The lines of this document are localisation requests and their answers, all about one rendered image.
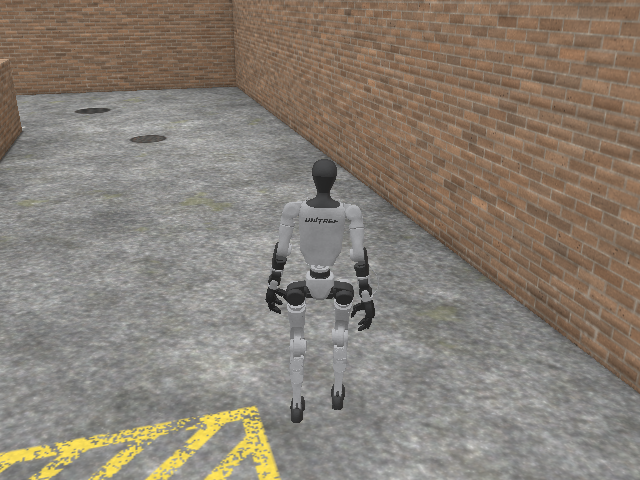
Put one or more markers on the robot left shin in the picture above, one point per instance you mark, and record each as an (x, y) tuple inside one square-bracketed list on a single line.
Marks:
[(296, 367)]

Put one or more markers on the robot left upper arm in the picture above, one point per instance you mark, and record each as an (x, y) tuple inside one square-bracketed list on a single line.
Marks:
[(291, 210)]

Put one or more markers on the robot right forearm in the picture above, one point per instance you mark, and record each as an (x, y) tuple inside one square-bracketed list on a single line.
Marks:
[(363, 278)]

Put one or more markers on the robot left forearm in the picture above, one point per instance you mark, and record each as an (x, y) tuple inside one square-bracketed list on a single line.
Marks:
[(277, 269)]

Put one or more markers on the robot right hand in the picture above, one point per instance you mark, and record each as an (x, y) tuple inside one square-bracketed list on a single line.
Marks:
[(370, 313)]

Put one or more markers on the robot shin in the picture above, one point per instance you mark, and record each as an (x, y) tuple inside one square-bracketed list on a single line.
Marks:
[(296, 367), (339, 364)]

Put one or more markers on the robot left hand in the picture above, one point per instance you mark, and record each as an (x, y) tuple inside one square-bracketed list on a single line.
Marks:
[(271, 299)]

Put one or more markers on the robot right shin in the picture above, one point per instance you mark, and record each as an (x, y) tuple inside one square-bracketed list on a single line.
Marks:
[(339, 364)]

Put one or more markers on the robot right upper arm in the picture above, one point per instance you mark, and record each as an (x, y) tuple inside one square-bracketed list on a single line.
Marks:
[(356, 228)]

